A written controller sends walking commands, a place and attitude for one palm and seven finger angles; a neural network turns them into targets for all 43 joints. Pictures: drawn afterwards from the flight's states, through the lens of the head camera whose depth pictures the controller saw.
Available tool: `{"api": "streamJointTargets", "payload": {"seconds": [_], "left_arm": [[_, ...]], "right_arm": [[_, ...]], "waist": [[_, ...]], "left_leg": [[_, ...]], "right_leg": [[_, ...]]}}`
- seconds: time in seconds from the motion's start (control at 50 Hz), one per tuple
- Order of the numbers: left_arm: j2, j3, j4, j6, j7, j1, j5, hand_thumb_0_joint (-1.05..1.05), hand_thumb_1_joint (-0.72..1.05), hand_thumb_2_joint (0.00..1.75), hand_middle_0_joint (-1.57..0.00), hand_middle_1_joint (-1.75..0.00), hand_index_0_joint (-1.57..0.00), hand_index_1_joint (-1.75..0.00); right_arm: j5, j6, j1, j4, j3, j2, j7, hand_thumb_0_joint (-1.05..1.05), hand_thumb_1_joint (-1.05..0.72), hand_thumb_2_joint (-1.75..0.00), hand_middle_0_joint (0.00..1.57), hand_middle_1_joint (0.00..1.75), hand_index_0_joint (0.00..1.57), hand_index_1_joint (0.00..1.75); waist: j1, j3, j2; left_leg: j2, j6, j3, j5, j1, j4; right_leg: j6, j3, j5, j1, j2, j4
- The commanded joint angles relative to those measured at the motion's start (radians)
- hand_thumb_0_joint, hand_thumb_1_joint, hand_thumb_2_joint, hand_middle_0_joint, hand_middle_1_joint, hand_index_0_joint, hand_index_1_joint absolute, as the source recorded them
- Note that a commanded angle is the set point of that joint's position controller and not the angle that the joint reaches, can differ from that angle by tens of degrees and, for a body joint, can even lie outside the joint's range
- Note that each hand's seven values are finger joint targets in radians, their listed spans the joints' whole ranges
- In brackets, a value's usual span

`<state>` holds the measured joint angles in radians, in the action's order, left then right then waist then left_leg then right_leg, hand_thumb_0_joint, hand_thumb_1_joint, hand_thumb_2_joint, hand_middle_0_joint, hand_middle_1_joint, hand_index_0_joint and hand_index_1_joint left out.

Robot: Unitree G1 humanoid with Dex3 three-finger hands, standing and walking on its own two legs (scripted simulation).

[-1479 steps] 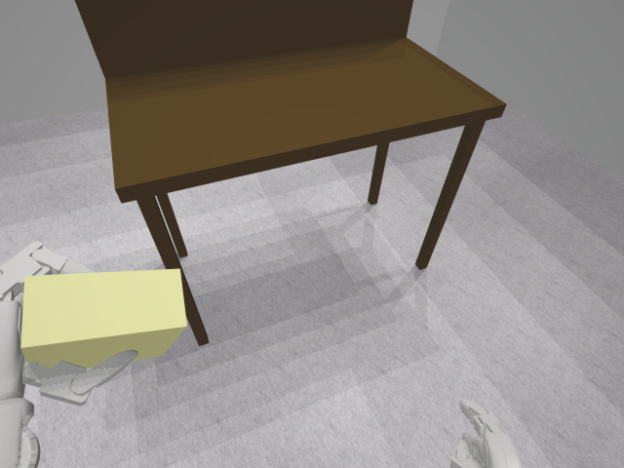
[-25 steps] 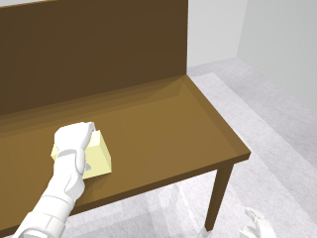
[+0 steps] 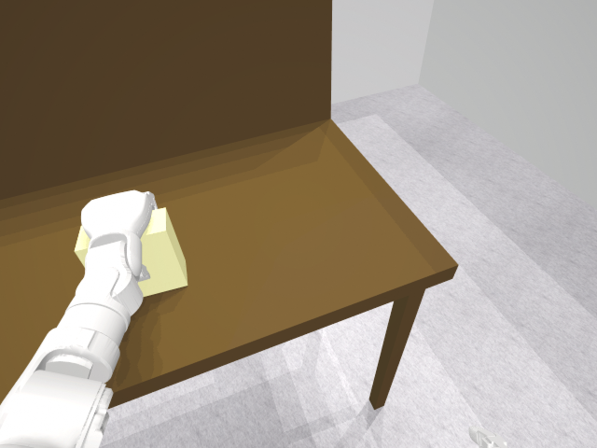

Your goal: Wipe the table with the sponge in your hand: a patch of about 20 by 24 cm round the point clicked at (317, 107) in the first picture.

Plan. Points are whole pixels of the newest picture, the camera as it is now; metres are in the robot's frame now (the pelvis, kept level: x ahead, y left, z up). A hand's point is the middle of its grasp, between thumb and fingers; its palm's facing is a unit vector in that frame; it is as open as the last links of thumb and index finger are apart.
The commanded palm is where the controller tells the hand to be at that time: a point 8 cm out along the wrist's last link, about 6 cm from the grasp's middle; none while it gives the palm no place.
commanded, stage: wipe forward along the middle lane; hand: left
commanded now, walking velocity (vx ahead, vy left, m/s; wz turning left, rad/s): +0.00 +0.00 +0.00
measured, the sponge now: (141, 265) +0.37 +0.28 +0.03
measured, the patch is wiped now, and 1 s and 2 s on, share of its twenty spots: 1.00 1.00 1.00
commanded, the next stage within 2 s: slide back across to the first lane in 0.58 s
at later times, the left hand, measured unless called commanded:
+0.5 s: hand (132, 221) +0.43 +0.30 +0.08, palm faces -0.07 -0.01 -1.00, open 10.0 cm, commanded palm +0.42 +0.29 +0.11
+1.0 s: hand (117, 209) +0.45 +0.33 +0.08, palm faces -0.05 -0.02 -1.00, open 10.1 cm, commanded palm +0.42 +0.33 +0.13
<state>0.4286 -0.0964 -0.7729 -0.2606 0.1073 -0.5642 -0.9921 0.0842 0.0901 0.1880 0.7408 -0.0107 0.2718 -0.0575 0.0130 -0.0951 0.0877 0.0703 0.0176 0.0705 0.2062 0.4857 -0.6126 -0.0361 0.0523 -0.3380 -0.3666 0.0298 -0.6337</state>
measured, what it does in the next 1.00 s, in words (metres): stands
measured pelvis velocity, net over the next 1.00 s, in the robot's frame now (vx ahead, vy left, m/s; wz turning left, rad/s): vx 0.02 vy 0.04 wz -0.04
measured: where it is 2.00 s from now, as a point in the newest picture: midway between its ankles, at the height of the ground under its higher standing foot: outside the picture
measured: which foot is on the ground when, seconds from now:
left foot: down 0.00-1.00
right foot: down 0.00-1.00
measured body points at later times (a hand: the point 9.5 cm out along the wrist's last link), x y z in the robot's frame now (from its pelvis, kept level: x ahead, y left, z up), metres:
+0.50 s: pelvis +0.01 +0.02 +0.00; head +0.03 +0.00 +0.45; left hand +0.42 +0.29 +0.14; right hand +0.12 -0.24 -0.13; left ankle +0.07 +0.17 -0.72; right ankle -0.01 -0.10 -0.72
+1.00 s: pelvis +0.02 +0.04 +0.00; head +0.05 +0.03 +0.45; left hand +0.45 +0.33 +0.14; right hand +0.08 -0.24 -0.13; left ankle +0.07 +0.17 -0.72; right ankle -0.01 -0.10 -0.72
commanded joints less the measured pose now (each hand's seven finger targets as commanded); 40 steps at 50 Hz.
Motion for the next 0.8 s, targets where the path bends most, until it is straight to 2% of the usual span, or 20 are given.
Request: {"api": "streamJointTargets", "payload": {"seconds": [0.0,0.04,0.1,0.14,0.2,0.24,0.26,0.3,0.38,0.42,0.46,0.5,0.52,0.56,0.6,0.64,0.66,0.7,0.72,0.78], "left_arm": [[0.271,0.08,0.05,-0.006,0.036,-0.328,-0.044,0.0,0.1,1.3,-1.2,-1.6,-1.2,-1.6],[0.249,0.052,0.025,0.0,0.041,-0.367,-0.05,0.0,0.1,1.3,-1.2,-1.6,-1.2,-1.6],[0.279,0.09,0.027,0.007,0.045,-0.348,-0.049,0.0,0.1,1.3,-1.2,-1.6,-1.2,-1.6],[0.232,0.047,0.003,0.006,0.049,-0.357,-0.051,0.0,0.1,1.3,-1.2,-1.6,-1.2,-1.6],[0.236,0.062,0.017,0.008,0.051,-0.377,-0.047,0.0,0.1,1.3,-1.2,-1.6,-1.2,-1.6],[0.245,0.063,-0.014,0.005,0.061,-0.38,-0.049,0.0,0.1,1.3,-1.2,-1.6,-1.2,-1.6],[0.219,0.032,-0.008,0.006,0.061,-0.421,-0.049,0.0,0.1,1.3,-1.2,-1.6,-1.2,-1.6],[0.232,0.054,-0.022,0.008,0.065,-0.443,-0.048,0.0,0.1,1.3,-1.2,-1.6,-1.2,-1.6],[0.215,0.03,-0.06,0.0,0.074,-0.467,-0.058,0.0,0.1,1.3,-1.2,-1.6,-1.2,-1.6],[0.269,0.061,-0.083,0.001,0.077,-0.514,-0.065,0.0,0.1,1.3,-1.2,-1.6,-1.2,-1.6],[0.234,0.022,-0.106,-0.005,0.078,-0.547,-0.075,0.0,0.1,1.3,-1.2,-1.6,-1.2,-1.6],[0.242,0.038,-0.099,0.0,0.077,-0.561,-0.078,0.0,0.1,1.3,-1.2,-1.6,-1.2,-1.6],[0.249,0.031,-0.11,-0.001,0.08,-0.577,-0.086,0.0,0.1,1.3,-1.2,-1.6,-1.2,-1.6],[0.258,0.035,-0.146,-0.01,0.081,-0.597,-0.089,0.0,0.1,1.3,-1.2,-1.6,-1.2,-1.6],[0.309,0.075,-0.152,-0.006,0.079,-0.635,-0.083,0.0,0.1,1.3,-1.2,-1.6,-1.2,-1.6],[0.314,0.061,-0.187,-0.01,0.08,-0.642,-0.097,0.0,0.1,1.3,-1.2,-1.6,-1.2,-1.6],[0.297,0.049,-0.183,-0.009,0.078,-0.634,-0.099,0.0,0.1,1.3,-1.2,-1.6,-1.2,-1.6],[0.357,0.108,-0.169,-0.003,0.071,-0.594,-0.103,0.0,0.1,1.3,-1.2,-1.6,-1.2,-1.6],[0.342,0.086,-0.149,0.003,0.069,-0.602,-0.104,0.0,0.1,1.3,-1.2,-1.6,-1.2,-1.6],[0.382,0.122,-0.115,0.008,0.063,-0.562,-0.1,0.0,0.1,1.3,-1.2,-1.6,-1.2,-1.6]], "right_arm": [[-0.007,-0.036,-0.086,-0.138,-0.037,0.123,-0.003,0.0,-0.9,-0.9,0.2,0.3,0.2,0.3],[-0.007,-0.037,-0.067,-0.127,-0.041,0.127,0.0,0.0,-0.9,-0.9,0.2,0.3,0.2,0.3],[-0.009,-0.031,-0.06,-0.128,-0.046,0.127,0.003,0.0,-0.9,-0.9,0.2,0.3,0.2,0.3],[-0.008,-0.028,-0.051,-0.122,-0.046,0.127,0.008,0.0,-0.9,-0.9,0.2,0.3,0.2,0.3],[-0.01,-0.025,-0.051,-0.125,-0.049,0.125,0.01,0.0,-0.9,-0.9,0.2,0.3,0.2,0.3],[-0.008,-0.021,-0.044,-0.118,-0.05,0.132,0.009,0.0,-0.9,-0.9,0.2,0.3,0.2,0.3],[-0.008,-0.021,-0.044,-0.117,-0.048,0.13,0.009,0.0,-0.9,-0.9,0.2,0.3,0.2,0.3],[-0.009,-0.024,-0.044,-0.113,-0.048,0.127,0.009,0.0,-0.9,-0.9,0.2,0.3,0.2,0.3],[-0.011,-0.02,-0.025,-0.105,-0.05,0.13,0.013,0.0,-0.9,-0.9,0.2,0.3,0.2,0.3],[-0.012,-0.019,-0.016,-0.095,-0.048,0.137,0.01,0.0,-0.9,-0.9,0.2,0.3,0.2,0.3],[-0.012,-0.019,-0.01,-0.093,-0.047,0.135,0.013,0.0,-0.9,-0.9,0.2,0.3,0.2,0.3],[-0.016,-0.02,-0.006,-0.099,-0.048,0.13,0.014,0.0,-0.9,-0.9,0.2,0.3,0.2,0.3],[-0.017,-0.019,0.006,-0.093,-0.05,0.134,0.014,0.0,-0.9,-0.9,0.2,0.3,0.2,0.3],[-0.019,-0.017,0.019,-0.087,-0.049,0.136,0.017,0.0,-0.9,-0.9,0.2,0.3,0.2,0.3],[-0.021,-0.018,0.023,-0.087,-0.046,0.139,0.012,0.0,-0.9,-0.9,0.2,0.3,0.2,0.3],[-0.021,-0.016,0.043,-0.081,-0.049,0.145,0.014,0.0,-0.9,-0.9,0.2,0.3,0.2,0.3],[-0.022,-0.018,0.049,-0.083,-0.051,0.142,0.018,0.0,-0.9,-0.9,0.2,0.3,0.2,0.3],[-0.025,-0.014,0.049,-0.089,-0.052,0.142,0.02,0.0,-0.9,-0.9,0.2,0.3,0.2,0.3],[-0.023,-0.013,0.052,-0.094,-0.054,0.142,0.023,0.0,-0.9,-0.9,0.2,0.3,0.2,0.3],[-0.021,-0.01,0.05,-0.104,-0.057,0.144,0.025,0.0,-0.9,-0.9,0.2,0.3,0.2,0.3]], "waist": [[-0.008,-0.168,-0.122],[-0.027,-0.161,-0.115],[-0.01,-0.215,-0.099],[-0.029,-0.182,-0.112],[-0.022,-0.211,-0.108],[-0.032,-0.194,-0.116],[-0.045,-0.183,-0.115],[-0.037,-0.19,-0.101],[-0.051,-0.204,-0.114],[-0.058,-0.206,-0.107],[-0.071,-0.191,-0.093],[-0.059,-0.241,-0.071],[-0.069,-0.242,-0.057],[-0.077,-0.228,-0.077],[-0.074,-0.255,-0.085],[-0.086,-0.257,-0.09],[-0.083,-0.27,-0.063],[-0.049,-0.318,-0.039],[-0.06,-0.322,-0.029],[-0.046,-0.327,-0.058]], "left_leg": [[-0.089,-0.058,-0.064,0.007,-0.127,0.045],[-0.086,-0.061,-0.069,0.011,-0.133,0.037],[-0.086,-0.06,-0.068,-0.033,-0.14,0.035],[-0.085,-0.061,-0.072,-0.021,-0.135,0.03],[-0.082,-0.062,-0.069,-0.045,-0.15,0.037],[-0.084,-0.061,-0.076,-0.027,-0.137,0.033],[-0.083,-0.061,-0.073,-0.015,-0.141,0.036],[-0.078,-0.06,-0.065,-0.021,-0.149,0.046],[-0.08,-0.06,-0.071,-0.022,-0.149,0.035],[-0.077,-0.06,-0.064,-0.018,-0.147,0.036],[-0.077,-0.058,-0.068,-0.005,-0.141,0.034],[-0.075,-0.056,-0.059,-0.033,-0.154,0.033],[-0.075,-0.056,-0.061,-0.028,-0.163,0.027],[-0.074,-0.057,-0.064,-0.012,-0.142,0.021],[-0.072,-0.057,-0.058,-0.029,-0.13,0.024],[-0.073,-0.058,-0.062,-0.024,-0.123,0.012],[-0.073,-0.058,-0.066,-0.034,-0.132,0.009],[-0.07,-0.056,-0.055,-0.08,-0.145,0.014],[-0.072,-0.058,-0.062,-0.087,-0.158,0.006],[-0.072,-0.062,-0.067,-0.101,-0.157,0.009]], "right_leg": [[-0.003,-0.05,0.141,-0.024,0.009,0.173],[0.0,-0.043,0.134,-0.049,0.009,0.165],[-0.005,-0.048,0.197,-0.013,0.01,0.162],[-0.001,-0.038,0.186,-0.039,0.011,0.157],[-0.006,-0.034,0.21,-0.03,0.014,0.159],[0.0,-0.031,0.186,-0.043,0.012,0.158],[0.0,-0.028,0.167,-0.062,0.013,0.16],[-0.005,-0.024,0.159,-0.071,0.017,0.16],[-0.002,-0.02,0.165,-0.078,0.015,0.154],[-0.002,-0.019,0.15,-0.087,0.017,0.147],[-0.002,-0.016,0.139,-0.116,0.017,0.146],[-0.009,-0.017,0.159,-0.104,0.02,0.137],[-0.008,-0.015,0.15,-0.116,0.021,0.131],[-0.004,-0.014,0.139,-0.128,0.02,0.134],[-0.004,-0.017,0.161,-0.11,0.02,0.132],[0.001,-0.016,0.154,-0.124,0.021,0.123],[-0.001,-0.018,0.163,-0.125,0.022,0.123],[-0.012,-0.015,0.196,-0.088,0.025,0.116],[-0.009,-0.015,0.207,-0.084,0.025,0.11],[-0.005,-0.013,0.231,-0.051,0.024,0.119]]}}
